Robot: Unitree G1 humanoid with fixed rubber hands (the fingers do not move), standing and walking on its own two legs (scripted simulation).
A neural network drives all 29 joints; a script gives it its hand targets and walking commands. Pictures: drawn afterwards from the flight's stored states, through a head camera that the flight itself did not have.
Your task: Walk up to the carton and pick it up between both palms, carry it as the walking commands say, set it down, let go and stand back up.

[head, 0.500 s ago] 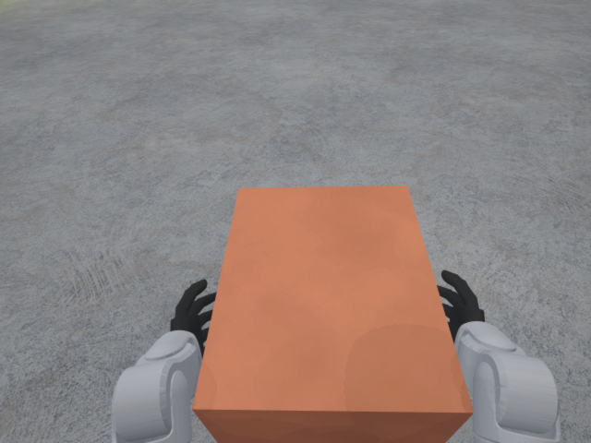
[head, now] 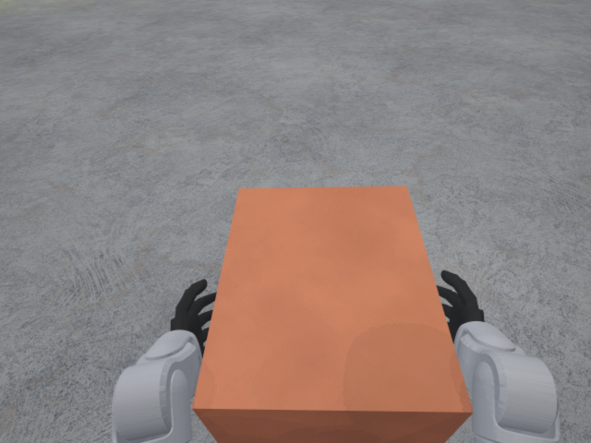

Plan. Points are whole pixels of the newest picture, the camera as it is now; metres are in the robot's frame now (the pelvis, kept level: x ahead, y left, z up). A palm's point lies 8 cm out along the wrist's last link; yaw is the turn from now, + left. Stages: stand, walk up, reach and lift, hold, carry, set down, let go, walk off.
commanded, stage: carry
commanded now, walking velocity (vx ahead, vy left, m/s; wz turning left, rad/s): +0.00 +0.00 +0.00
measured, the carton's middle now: (323, 332) +0.30 +0.00 +0.01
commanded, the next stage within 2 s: none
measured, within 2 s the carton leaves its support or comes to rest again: neither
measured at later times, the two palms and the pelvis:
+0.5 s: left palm (186, 341) +0.25 +0.17 +0.08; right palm (460, 333) +0.26 -0.16 +0.08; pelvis +0.00 +0.00 +0.00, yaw +0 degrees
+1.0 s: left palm (189, 340) +0.25 +0.17 +0.06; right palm (455, 333) +0.26 -0.15 +0.07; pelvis +0.00 +0.01 +0.00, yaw +0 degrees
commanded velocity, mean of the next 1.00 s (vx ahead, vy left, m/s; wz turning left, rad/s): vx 0.00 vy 0.00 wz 0.00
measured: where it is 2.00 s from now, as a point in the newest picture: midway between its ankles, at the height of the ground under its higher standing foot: outside the picture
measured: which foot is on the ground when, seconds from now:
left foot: down 0.00-1.00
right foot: down 0.00-1.00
